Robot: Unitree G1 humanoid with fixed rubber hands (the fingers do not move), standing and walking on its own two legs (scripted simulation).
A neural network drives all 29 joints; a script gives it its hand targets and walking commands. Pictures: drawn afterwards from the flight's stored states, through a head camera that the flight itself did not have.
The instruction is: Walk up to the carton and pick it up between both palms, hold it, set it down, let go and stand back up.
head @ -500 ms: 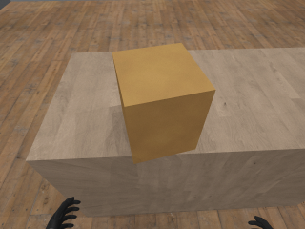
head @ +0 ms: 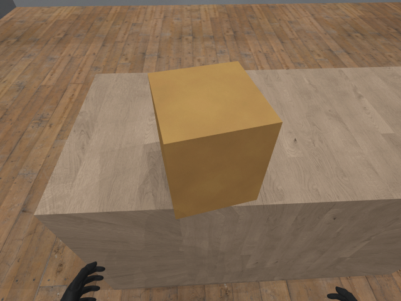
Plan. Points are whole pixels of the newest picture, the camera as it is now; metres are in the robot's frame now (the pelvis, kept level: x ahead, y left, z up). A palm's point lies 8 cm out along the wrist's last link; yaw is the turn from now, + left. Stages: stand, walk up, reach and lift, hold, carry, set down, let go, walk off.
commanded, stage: stand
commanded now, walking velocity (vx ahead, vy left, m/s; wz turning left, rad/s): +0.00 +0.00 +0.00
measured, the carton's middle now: (206, 141) +0.43 +0.02 +0.08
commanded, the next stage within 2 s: none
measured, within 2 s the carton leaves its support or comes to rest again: neither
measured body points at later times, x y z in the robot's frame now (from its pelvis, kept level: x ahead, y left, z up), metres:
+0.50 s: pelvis -0.01 +0.00 +0.01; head -0.01 +0.00 +0.46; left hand +0.13 +0.28 -0.09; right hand +0.10 -0.29 -0.10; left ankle +0.02 +0.11 -0.72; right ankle +0.02 -0.13 -0.72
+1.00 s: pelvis -0.01 +0.00 +0.01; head -0.01 +0.00 +0.46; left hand +0.13 +0.28 -0.09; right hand +0.09 -0.30 -0.10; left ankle +0.02 +0.11 -0.72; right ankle +0.02 -0.13 -0.72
